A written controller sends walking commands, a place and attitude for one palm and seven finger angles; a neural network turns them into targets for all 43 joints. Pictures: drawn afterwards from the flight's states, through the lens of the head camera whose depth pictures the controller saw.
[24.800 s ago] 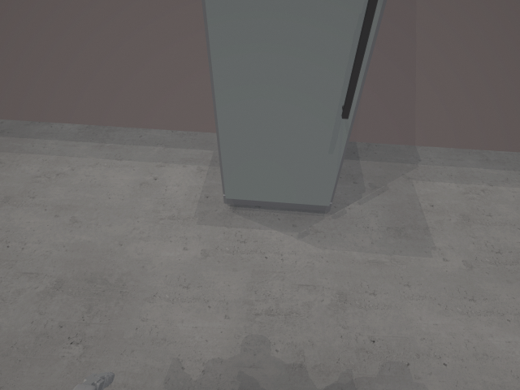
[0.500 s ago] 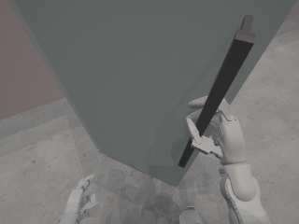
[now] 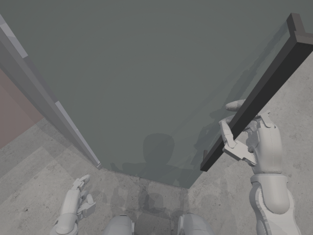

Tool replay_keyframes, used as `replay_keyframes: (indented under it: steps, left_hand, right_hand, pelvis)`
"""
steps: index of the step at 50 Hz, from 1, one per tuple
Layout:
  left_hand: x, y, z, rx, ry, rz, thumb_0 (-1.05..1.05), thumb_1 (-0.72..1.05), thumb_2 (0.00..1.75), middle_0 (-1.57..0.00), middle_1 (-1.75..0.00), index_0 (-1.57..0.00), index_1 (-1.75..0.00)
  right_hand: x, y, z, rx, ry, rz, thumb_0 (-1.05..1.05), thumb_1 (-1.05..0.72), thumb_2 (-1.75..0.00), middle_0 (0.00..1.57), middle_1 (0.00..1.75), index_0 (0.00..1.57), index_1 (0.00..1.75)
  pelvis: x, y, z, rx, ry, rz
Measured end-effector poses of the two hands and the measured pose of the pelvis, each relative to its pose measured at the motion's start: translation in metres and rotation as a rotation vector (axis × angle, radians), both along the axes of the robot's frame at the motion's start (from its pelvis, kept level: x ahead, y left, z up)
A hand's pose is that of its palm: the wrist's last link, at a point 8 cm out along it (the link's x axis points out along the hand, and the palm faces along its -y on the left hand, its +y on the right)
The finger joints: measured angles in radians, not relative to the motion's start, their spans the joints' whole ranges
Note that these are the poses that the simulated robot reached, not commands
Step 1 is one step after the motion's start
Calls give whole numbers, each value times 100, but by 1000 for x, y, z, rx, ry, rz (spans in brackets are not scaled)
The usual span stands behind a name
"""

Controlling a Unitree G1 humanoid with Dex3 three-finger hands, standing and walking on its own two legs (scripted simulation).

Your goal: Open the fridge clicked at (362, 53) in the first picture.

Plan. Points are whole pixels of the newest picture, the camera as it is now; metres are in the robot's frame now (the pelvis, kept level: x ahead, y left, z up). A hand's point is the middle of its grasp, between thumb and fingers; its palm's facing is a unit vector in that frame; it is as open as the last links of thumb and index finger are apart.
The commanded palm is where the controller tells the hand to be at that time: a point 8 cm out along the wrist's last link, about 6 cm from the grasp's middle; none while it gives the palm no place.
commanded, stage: walk backward, drawing the door open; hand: right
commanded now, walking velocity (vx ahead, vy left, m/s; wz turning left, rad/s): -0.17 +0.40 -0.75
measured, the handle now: (229, 125) +0.34 -0.11 +0.11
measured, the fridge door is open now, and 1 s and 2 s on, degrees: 64 75 72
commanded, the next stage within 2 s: stop walking and hold the door back in 0.32 s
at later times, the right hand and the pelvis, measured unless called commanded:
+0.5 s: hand (207, 177) +0.22 -0.05 +0.14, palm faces +0.49 +0.82 -0.29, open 6.4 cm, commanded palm +0.19 -0.11 +0.14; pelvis -0.01 +0.21 +0.01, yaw -18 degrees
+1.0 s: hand (210, 172) +0.22 -0.05 +0.15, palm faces +0.48 +0.85 -0.21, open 5.8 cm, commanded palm +0.19 -0.09 +0.14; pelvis -0.10 +0.25 +0.02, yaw -24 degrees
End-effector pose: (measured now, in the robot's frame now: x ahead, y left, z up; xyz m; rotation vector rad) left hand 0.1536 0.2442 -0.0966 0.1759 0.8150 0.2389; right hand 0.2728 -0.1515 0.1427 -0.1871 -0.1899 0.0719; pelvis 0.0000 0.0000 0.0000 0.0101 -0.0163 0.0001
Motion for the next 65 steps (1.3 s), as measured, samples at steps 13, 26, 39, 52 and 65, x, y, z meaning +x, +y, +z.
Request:
replay_keyframes:
  steps: [13, 26, 39, 52, 65]
  left_hand:
    - [2, 38, 17, -18, 81, -293, 1, 91, 90, -20, -30, -21, -30]
    - [70, 143, 4, -16, -10, -382, 1, 91, 90, -20, -30, -21, -30]
    - [60, 162, 39, 77, -53, -540, 1, 91, 90, -20, -30, -20, -30]
    - [-77, 164, -4, -27, 200, -506, 1, 91, 90, -20, -30, -21, -30]
    - [-84, 246, -11, 56, 200, -405, 1, 91, 90, -20, -30, -21, -30]
  right_hand:
    - [-52, 25, 2, 21, 12, -222, 0, -64, -80, 46, 140, 30, 139]
    - [-103, 65, 7, -98, 49, -604, -4, -64, -81, 46, 140, 28, 140]
    - [-100, 64, 8, 9, -3, -641, 0, -61, -81, 46, 140, 43, 140]
    - [-93, 62, 19, 2, 113, -592, 2, -66, -80, 46, 140, 41, 140]
    - [-84, 67, 22, 40, 187, -690, 0, -68, -81, 45, 140, 38, 140]
  pelvis:
    - [-26, 103, 22, 75, 8, -173]
    - [-13, 212, 10, -17, 21, -326]
    - [-61, 253, 14, -36, 32, -428]
    - [-106, 254, 18, 17, 6, -415]
    - [-109, 283, 14, -35, -23, -412]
